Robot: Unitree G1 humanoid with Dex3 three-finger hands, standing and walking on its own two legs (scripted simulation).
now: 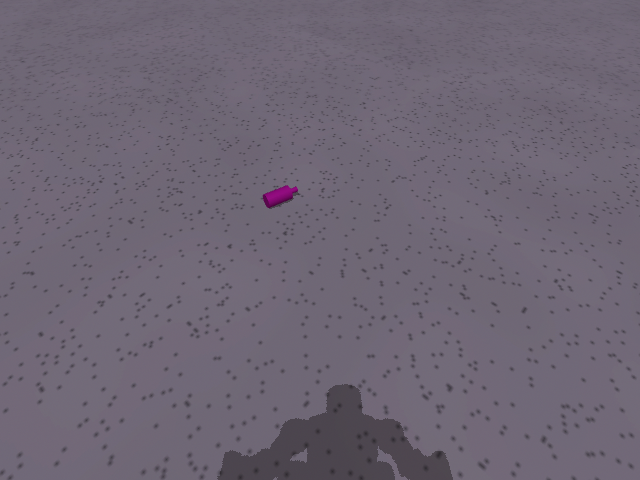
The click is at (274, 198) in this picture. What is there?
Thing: lying bottle
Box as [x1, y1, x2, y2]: [263, 185, 297, 207]
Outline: 297,188 294,187 290,189 286,185 263,194 264,202 269,207 287,200 292,197 292,193 297,191
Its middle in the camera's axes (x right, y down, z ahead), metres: -0.19 -0.22 +1.84
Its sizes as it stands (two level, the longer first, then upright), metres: 0.166 0.069 0.069
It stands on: the floor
